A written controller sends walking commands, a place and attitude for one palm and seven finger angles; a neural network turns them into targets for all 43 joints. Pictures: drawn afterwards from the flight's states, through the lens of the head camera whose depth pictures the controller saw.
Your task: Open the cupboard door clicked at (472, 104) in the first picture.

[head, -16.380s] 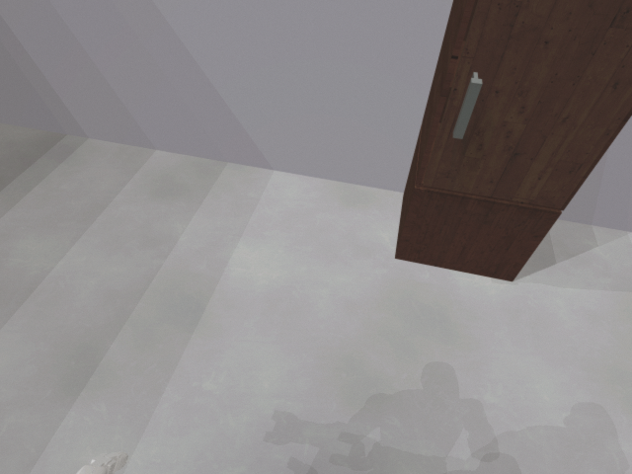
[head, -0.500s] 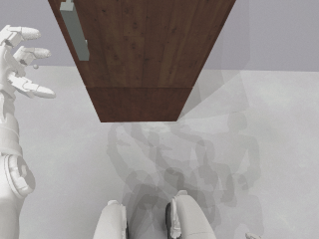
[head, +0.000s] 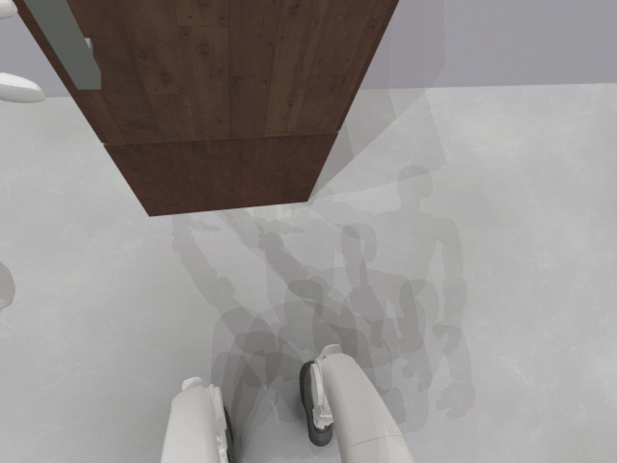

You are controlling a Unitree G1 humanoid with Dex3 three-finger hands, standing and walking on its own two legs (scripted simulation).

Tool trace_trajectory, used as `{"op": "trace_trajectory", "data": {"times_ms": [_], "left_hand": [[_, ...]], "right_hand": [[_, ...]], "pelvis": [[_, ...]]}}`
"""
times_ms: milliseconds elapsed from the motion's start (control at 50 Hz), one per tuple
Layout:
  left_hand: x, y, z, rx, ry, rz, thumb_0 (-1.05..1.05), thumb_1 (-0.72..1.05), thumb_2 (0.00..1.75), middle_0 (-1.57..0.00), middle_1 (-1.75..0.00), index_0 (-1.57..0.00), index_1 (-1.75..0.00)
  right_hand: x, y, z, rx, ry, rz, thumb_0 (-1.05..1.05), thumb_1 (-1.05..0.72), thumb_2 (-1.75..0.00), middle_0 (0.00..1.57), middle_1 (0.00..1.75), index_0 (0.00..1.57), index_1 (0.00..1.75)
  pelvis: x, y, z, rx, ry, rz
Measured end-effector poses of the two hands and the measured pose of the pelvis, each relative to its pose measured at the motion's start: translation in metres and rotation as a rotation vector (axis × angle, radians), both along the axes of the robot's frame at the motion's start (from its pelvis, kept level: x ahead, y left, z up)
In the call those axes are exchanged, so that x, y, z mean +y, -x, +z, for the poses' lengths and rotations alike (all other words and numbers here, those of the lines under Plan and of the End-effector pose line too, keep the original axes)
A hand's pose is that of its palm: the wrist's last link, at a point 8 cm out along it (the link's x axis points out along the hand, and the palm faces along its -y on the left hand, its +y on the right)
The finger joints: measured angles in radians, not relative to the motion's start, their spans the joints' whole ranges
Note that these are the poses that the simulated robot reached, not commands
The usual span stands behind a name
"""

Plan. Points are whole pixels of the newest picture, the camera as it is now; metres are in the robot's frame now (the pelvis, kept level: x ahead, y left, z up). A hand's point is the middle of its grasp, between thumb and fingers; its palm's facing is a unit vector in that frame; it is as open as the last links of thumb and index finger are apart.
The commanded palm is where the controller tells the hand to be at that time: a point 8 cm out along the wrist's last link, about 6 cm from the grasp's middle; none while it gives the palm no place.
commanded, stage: move the hooked fingers beside the handle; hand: left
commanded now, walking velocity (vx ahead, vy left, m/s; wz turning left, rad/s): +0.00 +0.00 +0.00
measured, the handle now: (61, 12) +0.62 +0.18 +0.07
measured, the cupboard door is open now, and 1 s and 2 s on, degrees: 0 0 0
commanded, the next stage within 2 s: slide the fingers in behind the handle in 1.00 s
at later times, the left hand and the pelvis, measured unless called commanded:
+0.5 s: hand out of the picture +0.56 +0.25 +0.09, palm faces -0.01 -1.00 -0.01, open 14.0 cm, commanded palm +0.55 +0.27 +0.07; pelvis +0.01 +0.00 +0.01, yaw +0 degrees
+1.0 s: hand out of the picture +0.57 +0.25 +0.08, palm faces -0.01 -1.00 -0.01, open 14.0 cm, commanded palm +0.57 +0.27 +0.07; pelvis +0.00 +0.00 +0.00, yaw +0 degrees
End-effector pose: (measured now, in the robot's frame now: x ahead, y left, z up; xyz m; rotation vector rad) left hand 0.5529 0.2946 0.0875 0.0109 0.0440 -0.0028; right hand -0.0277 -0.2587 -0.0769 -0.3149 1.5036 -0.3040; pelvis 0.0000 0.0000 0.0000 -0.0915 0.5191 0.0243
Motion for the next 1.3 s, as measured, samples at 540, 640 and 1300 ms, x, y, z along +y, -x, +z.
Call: {"op": "trace_trajectory", "data": {"times_ms": [540,640,1300], "left_hand": [[0.004,0.010,-0.001,0.003,0.005,-0.008,-0.01,-0.50,0.30,-0.30,-1.20,-0.30,-1.20],[0.001,0.010,-0.006,0.007,0.006,-0.001,-0.01,-0.50,0.30,-0.30,-1.20,-0.30,-1.20],[-0.010,-0.011,-0.018,0.006,-0.001,0.006,-0.01,-0.50,0.30,-0.30,-1.20,-0.29,-1.20]], "right_hand": [[-0.002,-0.031,0.009,-0.032,-0.013,0.020,0.00,-0.90,-0.90,0.21,0.30,0.20,0.29],[-0.004,-0.036,0.007,-0.058,-0.008,0.029,0.00,-0.91,-0.90,0.21,0.30,0.20,0.29],[0.011,0.008,0.000,0.052,-0.032,-0.038,0.00,-0.91,-0.90,0.21,0.30,0.20,0.29]], "pelvis": [[0.001,-0.014,0.011,-0.018,0.004,0.003],[0.000,-0.012,0.009,-0.022,0.003,0.001],[0.002,-0.006,-0.002,0.023,0.010,-0.010]]}}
